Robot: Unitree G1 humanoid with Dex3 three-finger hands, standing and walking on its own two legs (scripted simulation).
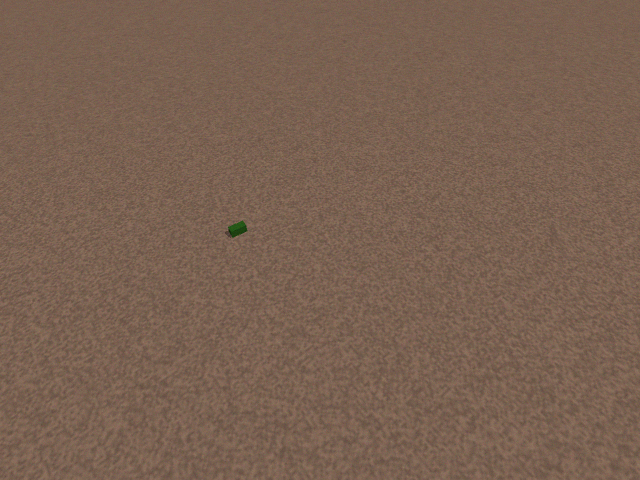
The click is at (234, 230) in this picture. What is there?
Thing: small brick
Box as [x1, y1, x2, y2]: [228, 221, 246, 236]
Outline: 243,221 228,227 229,232 232,236 235,236 246,231 246,227
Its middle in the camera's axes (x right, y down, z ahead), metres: -0.35 -0.05 +1.69
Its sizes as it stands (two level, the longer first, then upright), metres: 0.070 0.034 0.037
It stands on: the floor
